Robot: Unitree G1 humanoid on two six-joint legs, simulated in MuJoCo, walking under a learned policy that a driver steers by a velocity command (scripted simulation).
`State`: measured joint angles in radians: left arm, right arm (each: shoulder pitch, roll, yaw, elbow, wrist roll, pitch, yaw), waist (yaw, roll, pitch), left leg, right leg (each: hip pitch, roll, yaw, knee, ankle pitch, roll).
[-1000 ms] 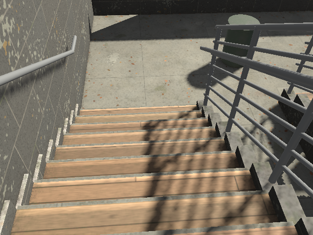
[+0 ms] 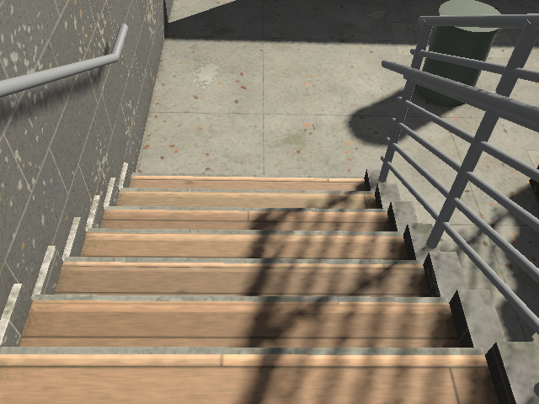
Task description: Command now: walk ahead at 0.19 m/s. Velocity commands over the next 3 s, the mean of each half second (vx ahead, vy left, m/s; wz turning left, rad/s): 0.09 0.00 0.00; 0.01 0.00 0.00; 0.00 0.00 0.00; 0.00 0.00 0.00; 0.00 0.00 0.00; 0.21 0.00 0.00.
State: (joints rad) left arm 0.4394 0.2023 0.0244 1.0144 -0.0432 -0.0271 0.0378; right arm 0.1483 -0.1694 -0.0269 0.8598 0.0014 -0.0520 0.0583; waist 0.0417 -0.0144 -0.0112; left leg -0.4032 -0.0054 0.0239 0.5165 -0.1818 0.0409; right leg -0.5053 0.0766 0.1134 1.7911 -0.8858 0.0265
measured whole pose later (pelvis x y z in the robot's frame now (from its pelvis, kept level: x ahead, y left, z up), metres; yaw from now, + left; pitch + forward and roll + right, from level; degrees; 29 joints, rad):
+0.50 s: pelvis +0.07 -0.03 +0.00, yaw +1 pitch +0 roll +1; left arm 0.33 0.15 0.02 0.97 -0.01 0.05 0.03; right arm 0.32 -0.16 -0.01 0.99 0.00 0.05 -0.04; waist -0.01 0.00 -0.01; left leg -0.26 0.00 0.01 0.54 -0.28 -0.01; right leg -0.29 -0.04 0.06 0.56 -0.26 0.04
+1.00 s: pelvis +0.09 -0.04 +0.01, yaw +1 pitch +0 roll +0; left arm 0.31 0.15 0.02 1.03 -0.02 0.05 0.04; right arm 0.36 -0.14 -0.01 1.06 0.01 0.05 -0.04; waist -0.01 0.00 0.03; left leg -0.17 0.03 0.00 0.46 -0.28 -0.03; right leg -0.20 -0.01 0.05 0.46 -0.25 0.02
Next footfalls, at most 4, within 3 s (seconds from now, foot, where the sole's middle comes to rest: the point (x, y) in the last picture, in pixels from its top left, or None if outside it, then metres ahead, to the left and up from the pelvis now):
0.28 right None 0.13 -0.18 -0.77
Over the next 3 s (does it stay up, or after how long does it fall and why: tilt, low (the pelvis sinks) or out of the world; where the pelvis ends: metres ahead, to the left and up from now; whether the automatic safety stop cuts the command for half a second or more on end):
stays up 0.19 -0.06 -0.01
